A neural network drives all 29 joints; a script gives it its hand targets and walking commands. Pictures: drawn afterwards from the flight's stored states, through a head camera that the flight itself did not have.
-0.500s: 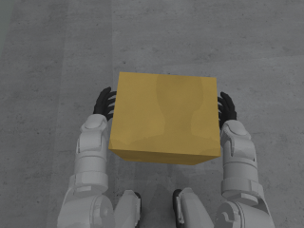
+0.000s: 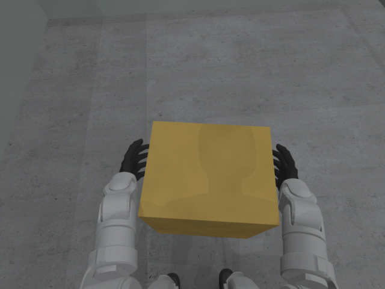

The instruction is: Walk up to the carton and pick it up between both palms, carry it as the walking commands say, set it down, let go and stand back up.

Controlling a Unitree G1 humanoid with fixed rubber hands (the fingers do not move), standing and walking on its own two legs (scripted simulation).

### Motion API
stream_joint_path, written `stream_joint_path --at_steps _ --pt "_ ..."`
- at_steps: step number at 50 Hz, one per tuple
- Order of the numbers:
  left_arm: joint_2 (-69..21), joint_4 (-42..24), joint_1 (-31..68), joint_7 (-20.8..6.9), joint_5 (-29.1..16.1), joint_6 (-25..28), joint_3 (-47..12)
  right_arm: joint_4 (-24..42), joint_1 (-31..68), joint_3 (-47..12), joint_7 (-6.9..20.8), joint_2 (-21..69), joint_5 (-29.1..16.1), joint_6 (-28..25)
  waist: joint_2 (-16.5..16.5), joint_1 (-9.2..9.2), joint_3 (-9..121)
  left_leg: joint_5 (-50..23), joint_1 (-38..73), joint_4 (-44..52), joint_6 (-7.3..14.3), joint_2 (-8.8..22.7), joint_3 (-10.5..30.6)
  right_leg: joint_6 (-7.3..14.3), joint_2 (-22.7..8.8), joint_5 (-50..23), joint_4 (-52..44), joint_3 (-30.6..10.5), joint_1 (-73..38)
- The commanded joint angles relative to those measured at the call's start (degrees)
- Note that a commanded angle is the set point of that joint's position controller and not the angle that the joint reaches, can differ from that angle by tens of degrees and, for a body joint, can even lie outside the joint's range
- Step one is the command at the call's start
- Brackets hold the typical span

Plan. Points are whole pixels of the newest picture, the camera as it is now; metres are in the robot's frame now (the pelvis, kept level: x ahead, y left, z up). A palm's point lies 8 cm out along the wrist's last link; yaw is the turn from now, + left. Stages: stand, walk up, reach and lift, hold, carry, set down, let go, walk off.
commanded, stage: reach and lift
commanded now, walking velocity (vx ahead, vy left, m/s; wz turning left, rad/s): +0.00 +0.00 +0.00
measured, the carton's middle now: (206, 187) +0.35 -0.02 -0.09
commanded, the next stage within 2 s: hold in 1.86 s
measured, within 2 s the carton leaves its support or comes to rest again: neither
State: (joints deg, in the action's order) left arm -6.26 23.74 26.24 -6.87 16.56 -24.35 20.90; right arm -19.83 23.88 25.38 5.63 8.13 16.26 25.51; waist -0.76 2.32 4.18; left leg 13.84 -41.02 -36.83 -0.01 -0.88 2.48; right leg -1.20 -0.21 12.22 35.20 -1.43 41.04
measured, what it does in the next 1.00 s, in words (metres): stands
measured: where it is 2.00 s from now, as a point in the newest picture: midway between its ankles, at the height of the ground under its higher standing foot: outside the picture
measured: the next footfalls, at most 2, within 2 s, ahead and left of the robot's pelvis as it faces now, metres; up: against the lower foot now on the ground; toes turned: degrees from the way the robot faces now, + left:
none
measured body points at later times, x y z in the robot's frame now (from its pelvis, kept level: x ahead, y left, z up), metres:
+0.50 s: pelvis +0.02 +0.00 +0.03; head +0.03 +0.00 +0.48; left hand +0.35 +0.14 +0.04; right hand +0.32 -0.19 +0.04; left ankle +0.03 +0.12 -0.72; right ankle +0.04 -0.13 -0.72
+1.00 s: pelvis +0.02 +0.00 +0.03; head +0.00 +0.00 +0.48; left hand +0.32 +0.16 +0.06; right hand +0.31 -0.18 +0.06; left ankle +0.03 +0.12 -0.72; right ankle +0.04 -0.13 -0.72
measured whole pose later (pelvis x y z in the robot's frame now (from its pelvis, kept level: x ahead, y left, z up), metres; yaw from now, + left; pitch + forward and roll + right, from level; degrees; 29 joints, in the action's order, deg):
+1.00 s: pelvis +0.02 +0.00 +0.03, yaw -1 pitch -6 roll +0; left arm -6.2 9.6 13.5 -6.0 13.7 -40.7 14.3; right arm -7.7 12.8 15.1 3.1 7.2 13.1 42.3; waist 0.3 0.9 -3.7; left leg 10.4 -2.5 -19.2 0.1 -0.6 1.7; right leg -1.1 -0.4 9.0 18.6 -2.4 3.4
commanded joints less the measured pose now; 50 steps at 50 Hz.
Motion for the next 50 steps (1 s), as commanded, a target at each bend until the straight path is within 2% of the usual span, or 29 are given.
stream_joint_path --at_steps 1,16,33,40,45,50 --pt "-54.42 1.42 25.88 -12.18 -9.07 0.73 -34.82 -1.88 27.84 -36.72 13.02 52.74 -9.50 -0.26 -0.11 0.54 30.97 -14.71 18.62 5.36 0.68 -5.46 1.42 0.70 6.44 -15.96 -3.25 -0.36 -20.99" --pt "-52.47 -3.37 20.49 -10.89 -10.47 -3.24 -37.54 2.77 22.34 -39.45 10.96 50.58 -10.57 4.03 0.54 0.35 22.31 -14.12 29.16 12.88 0.66 -5.07 2.22 0.90 5.66 -15.65 -10.62 -1.31 -30.94" --pt "-47.10 -11.82 17.22 -9.27 -13.47 -11.20 -39.12 10.56 18.64 -43.58 7.97 48.29 -13.83 12.42 0.98 -0.15 8.78 -9.53 37.14 19.05 0.85 -4.55 1.49 0.65 4.95 -10.61 -17.11 -1.89 -39.51" --pt "-45.84 -15.36 16.00 -8.47 -13.98 -14.30 -39.45 14.19 17.38 -44.62 7.18 46.52 -14.69 15.33 1.13 -0.24 6.10 -9.79 39.01 20.61 0.79 -3.99 1.44 0.71 4.82 -10.29 -18.72 -1.91 -41.36" --pt "-45.06 -16.26 14.85 -7.87 -13.24 -15.04 -38.35 14.38 17.05 -44.15 7.27 45.16 -14.67 15.80 0.68 -1.28 4.97 -9.85 39.18 20.89 0.58 -3.76 1.52 0.85 4.88 -9.62 -18.71 -1.80 -41.31" --pt "-45.44 -18.25 14.80 -7.37 -13.64 -15.06 -39.63 15.33 17.04 -44.68 7.40 44.42 -14.88 15.29 0.15 -1.91 6.45 -11.62 40.35 20.44 0.21 -3.59 1.61 1.04 5.12 -10.22 -18.19 -1.81 -41.30"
